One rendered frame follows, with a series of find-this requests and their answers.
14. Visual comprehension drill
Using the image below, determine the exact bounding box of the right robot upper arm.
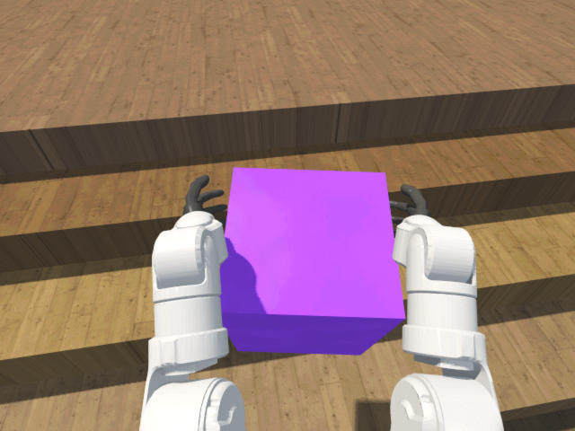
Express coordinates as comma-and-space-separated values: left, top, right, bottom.
390, 374, 503, 431

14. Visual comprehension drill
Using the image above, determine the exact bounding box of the left robot upper arm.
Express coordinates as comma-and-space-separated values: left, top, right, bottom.
140, 377, 246, 431

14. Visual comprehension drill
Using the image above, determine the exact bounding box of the right robot forearm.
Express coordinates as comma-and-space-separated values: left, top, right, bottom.
392, 215, 504, 431

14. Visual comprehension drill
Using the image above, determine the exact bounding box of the left robot forearm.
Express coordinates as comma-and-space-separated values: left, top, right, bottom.
139, 211, 229, 431

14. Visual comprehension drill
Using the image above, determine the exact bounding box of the carton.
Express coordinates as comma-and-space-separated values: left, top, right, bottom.
219, 167, 405, 356

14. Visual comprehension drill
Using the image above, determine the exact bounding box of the robot right hand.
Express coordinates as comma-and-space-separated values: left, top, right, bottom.
389, 184, 430, 238

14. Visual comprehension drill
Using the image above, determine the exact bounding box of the robot left hand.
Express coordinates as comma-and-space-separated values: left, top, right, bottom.
182, 175, 227, 226

